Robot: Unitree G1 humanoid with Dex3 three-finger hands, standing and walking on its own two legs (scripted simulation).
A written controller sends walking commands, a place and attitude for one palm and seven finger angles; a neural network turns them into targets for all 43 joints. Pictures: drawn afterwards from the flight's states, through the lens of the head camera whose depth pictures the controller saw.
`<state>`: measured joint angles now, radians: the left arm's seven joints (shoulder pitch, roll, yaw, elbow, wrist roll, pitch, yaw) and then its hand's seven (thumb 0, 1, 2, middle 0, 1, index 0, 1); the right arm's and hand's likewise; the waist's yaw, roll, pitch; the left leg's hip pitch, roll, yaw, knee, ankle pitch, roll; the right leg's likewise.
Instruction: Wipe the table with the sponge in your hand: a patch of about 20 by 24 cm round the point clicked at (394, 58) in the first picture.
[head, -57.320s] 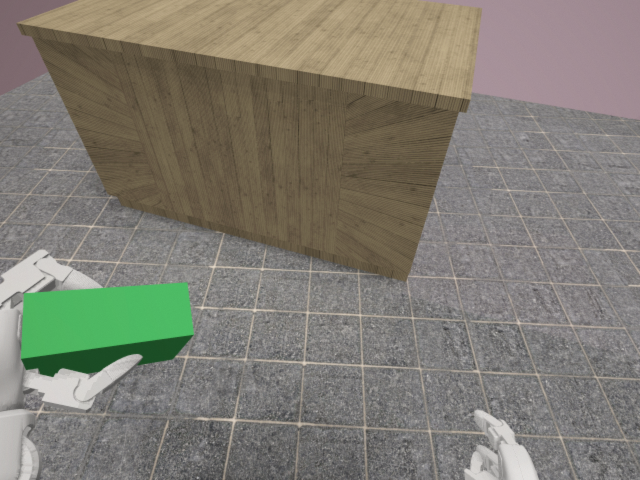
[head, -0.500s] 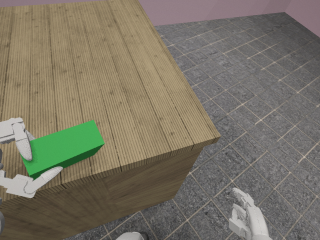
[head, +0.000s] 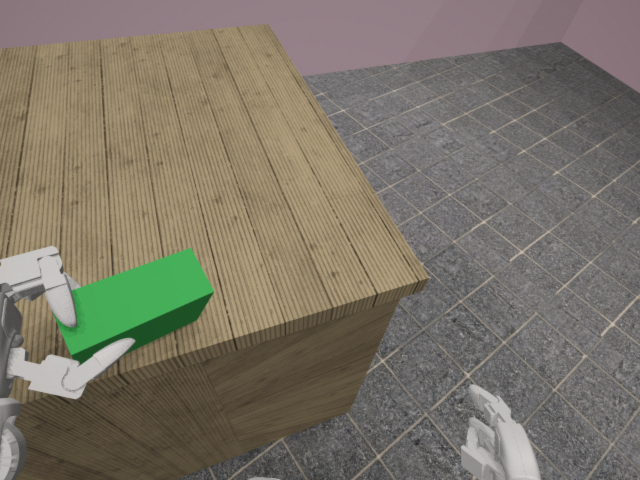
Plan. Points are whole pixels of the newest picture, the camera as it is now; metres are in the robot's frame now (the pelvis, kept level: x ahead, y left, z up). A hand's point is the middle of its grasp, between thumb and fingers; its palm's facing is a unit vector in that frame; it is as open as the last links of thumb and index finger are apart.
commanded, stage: shuffle to correct the standing spot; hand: left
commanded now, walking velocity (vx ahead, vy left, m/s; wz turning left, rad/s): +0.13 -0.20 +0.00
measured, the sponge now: (156, 302) +0.26 +0.20 +0.11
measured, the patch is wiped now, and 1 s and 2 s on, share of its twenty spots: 0.75 0.75 0.75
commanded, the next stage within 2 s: none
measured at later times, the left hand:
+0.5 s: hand (178, 266) +0.27 +0.17 +0.16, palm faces +0.30 -0.89 -0.35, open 7.1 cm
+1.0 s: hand (205, 261) +0.28 +0.15 +0.17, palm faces +0.34 -0.87 -0.36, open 7.0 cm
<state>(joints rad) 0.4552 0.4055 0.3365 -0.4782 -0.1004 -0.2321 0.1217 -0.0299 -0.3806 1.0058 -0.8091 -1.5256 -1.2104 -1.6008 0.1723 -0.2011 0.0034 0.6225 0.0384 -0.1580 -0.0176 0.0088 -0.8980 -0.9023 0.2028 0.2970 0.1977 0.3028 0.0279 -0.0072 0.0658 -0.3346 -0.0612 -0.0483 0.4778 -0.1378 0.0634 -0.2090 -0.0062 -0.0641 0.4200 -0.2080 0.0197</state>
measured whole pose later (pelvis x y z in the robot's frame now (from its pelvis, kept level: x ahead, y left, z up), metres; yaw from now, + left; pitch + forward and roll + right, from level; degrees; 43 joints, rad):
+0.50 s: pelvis +0.04 -0.05 +0.00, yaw -3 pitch +1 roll -2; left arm 0.47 0.38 0.33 -0.53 -0.10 -0.11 0.12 -0.03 -0.37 1.01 -0.81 -1.53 -1.21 -1.60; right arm 0.18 -0.19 0.01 0.59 0.04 -0.07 -0.04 0.01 -0.90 -0.90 0.20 0.30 0.20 0.30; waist 0.00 0.01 0.01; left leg -0.31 0.02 -0.04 0.57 -0.27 -0.01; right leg -0.19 0.08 -0.04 0.47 -0.30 -0.06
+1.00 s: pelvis +0.06 -0.09 -0.01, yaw -1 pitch -1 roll -1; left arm 0.47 0.38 0.35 -0.54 -0.12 -0.06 0.11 -0.03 -0.37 1.02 -0.82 -1.53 -1.21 -1.60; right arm 0.17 -0.20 0.02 0.57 0.04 0.02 -0.04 0.01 -0.90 -0.90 0.20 0.30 0.20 0.30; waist 0.00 0.01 0.03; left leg -0.28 0.07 0.04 0.63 -0.30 0.00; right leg -0.13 0.09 -0.08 0.51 -0.36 -0.10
